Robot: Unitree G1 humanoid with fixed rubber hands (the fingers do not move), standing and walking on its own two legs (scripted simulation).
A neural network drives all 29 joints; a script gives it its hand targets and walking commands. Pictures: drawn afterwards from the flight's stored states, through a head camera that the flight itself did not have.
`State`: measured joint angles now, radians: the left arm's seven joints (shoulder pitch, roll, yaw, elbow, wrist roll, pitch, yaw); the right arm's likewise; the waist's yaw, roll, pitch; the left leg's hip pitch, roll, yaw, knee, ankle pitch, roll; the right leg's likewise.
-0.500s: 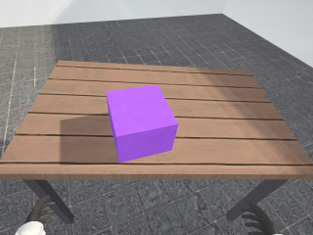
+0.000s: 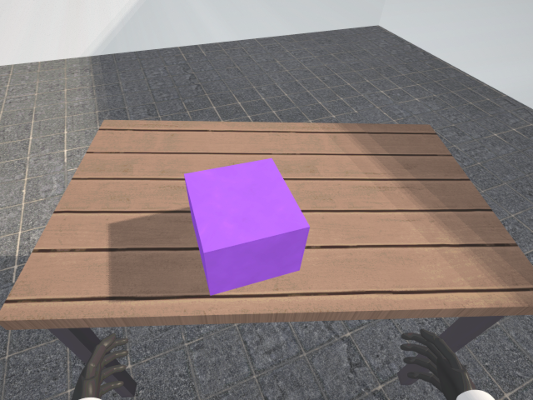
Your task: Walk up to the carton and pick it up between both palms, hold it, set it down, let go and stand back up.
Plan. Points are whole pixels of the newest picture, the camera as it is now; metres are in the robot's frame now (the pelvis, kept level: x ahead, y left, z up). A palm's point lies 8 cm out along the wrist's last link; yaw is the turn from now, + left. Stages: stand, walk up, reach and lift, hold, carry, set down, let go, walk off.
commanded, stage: reach and lift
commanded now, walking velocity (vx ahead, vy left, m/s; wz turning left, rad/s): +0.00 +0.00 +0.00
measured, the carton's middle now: (242, 223) +0.46 +0.05 -0.03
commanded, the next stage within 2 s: none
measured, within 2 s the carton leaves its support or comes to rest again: neither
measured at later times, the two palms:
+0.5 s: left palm (123, 391) +0.15 +0.19 +0.00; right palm (471, 382) +0.17 -0.28 -0.01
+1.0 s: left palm (142, 346) +0.19 +0.17 +0.03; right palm (458, 341) +0.22 -0.27 +0.02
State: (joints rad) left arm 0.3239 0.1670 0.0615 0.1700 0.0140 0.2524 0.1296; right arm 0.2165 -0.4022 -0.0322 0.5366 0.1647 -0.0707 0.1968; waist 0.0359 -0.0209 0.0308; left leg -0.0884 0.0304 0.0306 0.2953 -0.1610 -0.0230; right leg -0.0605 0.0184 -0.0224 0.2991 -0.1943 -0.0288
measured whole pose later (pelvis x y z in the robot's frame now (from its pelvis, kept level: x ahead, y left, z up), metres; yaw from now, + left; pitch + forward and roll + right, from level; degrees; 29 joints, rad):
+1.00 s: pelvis -0.01 -0.02 +0.00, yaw +0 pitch -1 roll +0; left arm 0.30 -0.02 -0.03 -0.14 0.05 0.17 0.27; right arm 0.18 -0.49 0.09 0.39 0.45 -0.21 0.22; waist 0.06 -0.06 0.00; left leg -0.14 0.06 0.00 0.34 -0.17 -0.05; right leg -0.12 0.05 -0.02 0.34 -0.21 -0.06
